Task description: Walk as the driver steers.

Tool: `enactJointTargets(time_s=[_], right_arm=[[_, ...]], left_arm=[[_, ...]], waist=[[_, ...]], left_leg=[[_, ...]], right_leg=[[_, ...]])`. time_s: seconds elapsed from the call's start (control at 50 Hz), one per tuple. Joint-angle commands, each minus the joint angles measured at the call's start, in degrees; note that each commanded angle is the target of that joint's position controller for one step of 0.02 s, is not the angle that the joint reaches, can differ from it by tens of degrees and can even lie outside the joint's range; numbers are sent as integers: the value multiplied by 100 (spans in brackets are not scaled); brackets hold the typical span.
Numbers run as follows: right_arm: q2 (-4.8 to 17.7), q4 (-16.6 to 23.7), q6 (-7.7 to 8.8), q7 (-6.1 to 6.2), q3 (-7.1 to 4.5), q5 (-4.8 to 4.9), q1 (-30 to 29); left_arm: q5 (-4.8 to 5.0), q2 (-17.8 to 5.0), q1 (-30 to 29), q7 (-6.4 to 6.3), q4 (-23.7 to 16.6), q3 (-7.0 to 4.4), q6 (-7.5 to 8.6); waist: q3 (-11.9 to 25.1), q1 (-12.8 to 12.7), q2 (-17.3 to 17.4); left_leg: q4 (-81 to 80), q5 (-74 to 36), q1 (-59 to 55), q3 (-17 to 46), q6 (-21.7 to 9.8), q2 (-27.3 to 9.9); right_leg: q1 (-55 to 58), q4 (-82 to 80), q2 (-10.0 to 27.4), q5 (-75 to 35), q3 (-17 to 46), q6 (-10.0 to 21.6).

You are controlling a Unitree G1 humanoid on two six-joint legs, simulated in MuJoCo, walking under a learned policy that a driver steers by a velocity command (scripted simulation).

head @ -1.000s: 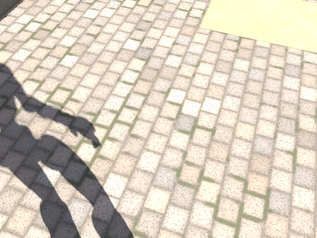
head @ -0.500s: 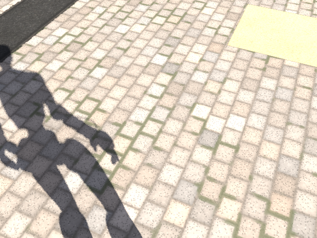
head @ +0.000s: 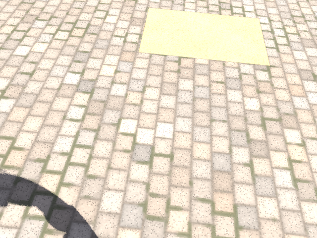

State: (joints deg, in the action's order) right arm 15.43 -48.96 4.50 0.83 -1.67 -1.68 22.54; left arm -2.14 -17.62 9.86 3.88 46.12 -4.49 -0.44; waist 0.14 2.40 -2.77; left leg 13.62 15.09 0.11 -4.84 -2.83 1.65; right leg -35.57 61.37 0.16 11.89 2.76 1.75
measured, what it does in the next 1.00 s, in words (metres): walks ahead: right foot, then left foot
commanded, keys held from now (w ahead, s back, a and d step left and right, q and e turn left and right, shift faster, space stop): w+e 0.32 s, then w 0.10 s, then w+q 0.58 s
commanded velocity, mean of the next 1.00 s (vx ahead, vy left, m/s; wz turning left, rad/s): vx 0.48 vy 0.00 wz -0.09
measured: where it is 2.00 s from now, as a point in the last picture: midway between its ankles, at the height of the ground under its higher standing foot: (156, 132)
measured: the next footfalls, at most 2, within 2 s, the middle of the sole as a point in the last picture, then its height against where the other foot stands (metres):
right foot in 0.24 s outside the picture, level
left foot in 0.80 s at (158, 214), level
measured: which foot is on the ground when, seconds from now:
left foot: down 0.00-0.22, up 0.24-0.78, down 0.80-1.00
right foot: up 0.00-0.22, down 0.24-0.82, up 0.84-1.00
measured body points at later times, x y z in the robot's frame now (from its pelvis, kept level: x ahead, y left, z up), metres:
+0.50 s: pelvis +0.26 -0.07 +0.00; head +0.29 -0.08 +0.45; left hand +0.38 +0.19 -0.13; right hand +0.31 -0.35 -0.12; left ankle +0.38 +0.08 -0.67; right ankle +0.23 -0.10 -0.75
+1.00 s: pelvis +0.56 -0.07 -0.01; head +0.58 -0.07 +0.44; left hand +0.68 +0.18 -0.13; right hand +0.59 -0.35 -0.13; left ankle +0.57 -0.03 -0.75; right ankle +0.56 -0.23 -0.66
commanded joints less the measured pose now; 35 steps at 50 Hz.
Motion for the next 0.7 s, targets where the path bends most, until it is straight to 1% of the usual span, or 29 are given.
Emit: enactJointTargets(time_s=[0.02, 0.06, 0.1, 0.12, 0.14, 0.16, 0.18, 0.2, 0.22, 0.24, 0.26, 0.28, 0.3, 0.32, 0.34, 0.36, 0.38, 0.4, 0.42, 0.44, 0.46, 0.5, 0.54, 0.58, 0.66, 0.68, 0.7], right_arm=[[554, 121, 97, -41, -110, 5, 259], [539, 67, 96, -36, -93, 13, 247], [621, -38, 97, -9, -101, 26, 363], [662, -100, 90, 6, -106, 24, 413], [696, -148, 76, 23, -108, 24, 418], [764, -195, 61, 50, -117, 31, 430], [867, -241, 32, 84, -138, 35, 442], [963, -259, -14, 111, -162, 32, 424], [1013, -236, -42, 117, -172, 49, 371], [996, -124, -35, 82, -169, 30, 248], [160, 227, -2, -60, -6, 39, 545], [752, 498, 51, -76, -136, 75, -24], [796, 652, 102, -90, -141, 95, -540], [726, 652, 162, -88, -101, 93, -533], [672, 540, 130, -81, -99, 47, -427], [622, 487, 20, -92, -84, -51, -225], [535, 424, -96, -121, -72, -109, -58], [467, 425, -180, -152, -68, -144, -36], [398, 443, -234, -181, -62, -146, -95], [344, 461, -264, -210, -52, -133, -213], [324, 517, -281, -232, -49, -113, -444], [352, 642, -290, -252, -62, -63, -959], [335, 725, -279, -273, -55, -14, -1328], [284, 798, -263, -297, -30, 22, -1648], [245, 981, -232, -350, 7, 36, -2236], [243, 1016, -221, -362, 11, 29, -2304], [247, 1021, -211, -365, 8, 21, -2271]], left_arm=[[-10, -118, -830, 99, -611, 57, 54], [-17, 8, -1216, 150, -773, 146, 75], [-16, 100, -1613, 195, -961, 230, 87], [-14, 102, -1688, 195, -1019, 252, 87], [-18, 81, -1635, 175, -1030, 259, 87], [-30, 28, -1468, 135, -1000, 246, 89], [-44, -53, -1161, 86, -926, 216, 96], [-50, -172, -601, 42, -779, 161, 123], [-69, -360, 267, -18, -516, 61, 174], [-109, -687, 1198, -130, -220, -94, 191], [-91, -1272, 1099, -243, -301, -233, 151], [88, -1356, 1361, -263, -412, -291, 82], [132, -1156, 1001, -312, -296, -255, 66], [175, -853, 722, -334, -273, -183, 95], [145, -616, 459, -346, -282, -117, 157], [154, -467, 330, -362, -282, -61, 216], [163, -370, 306, -351, -263, -17, 283], [180, -355, 404, -333, -202, -2, 365], [188, -388, 515, -320, -121, -6, 418], [184, -396, 628, -314, -41, 1, 453], [183, -406, 761, -309, 30, 7, 477], [186, -398, 994, -302, 143, 28, 502], [178, -392, 1164, -304, 223, 56, 527], [154, -393, 1324, -327, 311, 83, 554], [65, -352, 1622, -436, 531, 151, 562], [46, -358, 1631, -468, 574, 165, 556], [30, -381, 1572, -499, 596, 176, 553]], waist=[[-620, 111, 812], [-697, 154, 814], [-753, 238, 851], [-749, 227, 868], [-681, 156, 885], [-521, 41, 948], [-281, -135, 1029], [76, -406, 1057], [576, -770, 1013], [1028, -1196, 686], [1567, -663, -760], [2104, -1047, -295], [1105, -885, 41], [401, -621, 221], [79, -340, 458], [2, -126, 451], [53, -6, 403], [71, 30, 376], [28, 38, 327], [-34, 13, 273], [-149, -66, 193], [-313, -248, 110], [-334, -393, 53], [-378, -522, 18], [-590, -694, 61], [-604, -681, 56], [-570, -608, 28]], left_leg=[[-497, -2054, -360, 594, -460, -1421], [-462, -2448, -212, 248, -421, -1341], [-447, -2825, -190, 29, -385, -1397], [-362, -3188, -266, -80, -353, -1437], [-143, -3912, -343, -240, -304, -1445], [238, -5022, -440, -388, -256, -1461], [808, -6062, -543, -499, -228, -1499], [1653, -6583, -509, -561, -234, -1556], [2753, -6122, -79, -604, -202, -1569], [4292, -4474, 1029, -679, -92, -1403], [6394, 1376, 3421, -548, 188, -527], [7281, 1425, 4091, 611, 195, -52], [6993, 595, 4504, 830, 152, -448], [6442, 228, 4248, 719, 151, -643], [6017, 178, 3842, 714, 183, -800], [5786, 255, 3420, 722, 252, -856], [5565, 307, 3145, 708, 301, -897], [5383, 306, 3063, 629, 341, -889], [5167, 173, 3084, 560, 370, -894], [4932, -81, 3183, 488, 384, -913], [4680, -370, 3352, 432, 392, -952], [4157, -918, 3690, 377, 361, -979], [3673, -1355, 3816, 339, 288, -909], [3238, -1641, 3869, 314, 200, -789], [2537, -1566, 4015, 251, -18, -466], [2367, -1435, 3953, 196, -85, -382], [2199, -1238, 3744, 108, -171, -268]], right_leg=[[-1242, -270, 120, -324, -161, -74], [-946, -1037, 116, -602, -452, -67], [-584, -1760, 88, -646, -808, 37], [-378, -2046, 47, -565, -938, 133], [-59, -2307, -61, -453, -1068, 257], [345, -2459, -243, -300, -1203, 400], [790, -2518, -445, -80, -1296, 552], [1452, -2631, -617, 70, -1273, 722], [2604, -2962, -725, -51, -1084, 922], [4019, -3245, -297, 272, -386, 1159], [5765, -3308, 1608, 536, 2437, 1830], [5865, -4211, 2052, 560, 4303, 2302], [5174, -4456, 1791, 345, 3270, 2069], [4175, -4613, 1588, -328, 2639, 1896], [3478, -4690, 1282, -1071, 2100, 1679], [2976, -4758, 1052, -1645, 1713, 1608], [2723, -4827, 935, -1956, 1440, 1566], [2597, -4868, 852, -2242, 1288, 1556], [2492, -4952, 774, -2306, 1128, 1520], [2472, -5086, 731, -2244, 975, 1449], [2503, -5205, 703, -2226, 864, 1354], [2742, -5297, 630, -2361, 645, 1102], [3046, -5313, 598, -2541, 416, 871], [3349, -5342, 662, -2672, 241, 759], [4067, -5330, 941, -3138, -57, 703], [4231, -5249, 1002, -3402, -138, 682], [4331, -5085, 1045, -3905, -247, 631]])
